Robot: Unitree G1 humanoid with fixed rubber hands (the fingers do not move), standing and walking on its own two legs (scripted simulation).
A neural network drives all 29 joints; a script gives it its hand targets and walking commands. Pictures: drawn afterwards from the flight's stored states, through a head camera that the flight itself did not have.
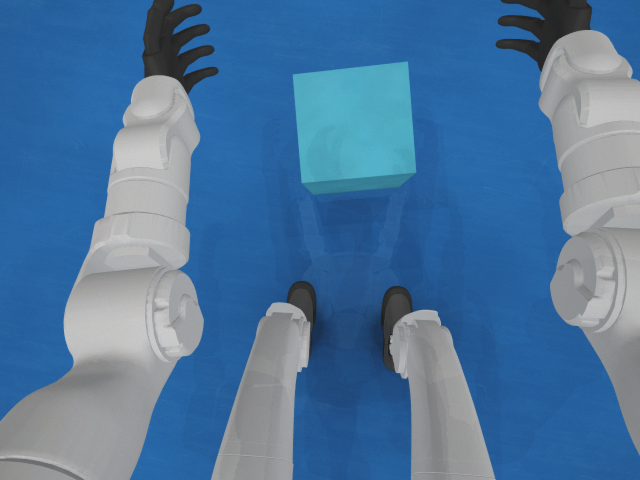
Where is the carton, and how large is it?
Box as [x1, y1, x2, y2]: [293, 62, 415, 194]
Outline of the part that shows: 407,62 293,74 301,181 313,194 396,187 399,186 415,172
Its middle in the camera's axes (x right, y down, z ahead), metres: +0.07 -0.22 +0.84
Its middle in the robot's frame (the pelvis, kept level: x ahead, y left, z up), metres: +0.55 +0.02 -0.53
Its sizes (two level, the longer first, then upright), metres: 0.210 0.200 0.250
